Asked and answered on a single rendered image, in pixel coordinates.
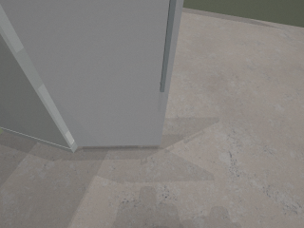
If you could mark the handle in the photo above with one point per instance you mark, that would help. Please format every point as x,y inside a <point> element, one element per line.
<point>168,37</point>

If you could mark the fridge door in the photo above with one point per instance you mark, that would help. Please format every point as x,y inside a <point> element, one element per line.
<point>101,63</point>

